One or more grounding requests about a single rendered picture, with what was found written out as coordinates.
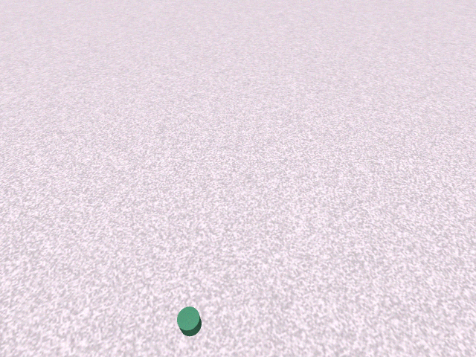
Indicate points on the tin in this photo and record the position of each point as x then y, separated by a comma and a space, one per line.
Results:
189, 321

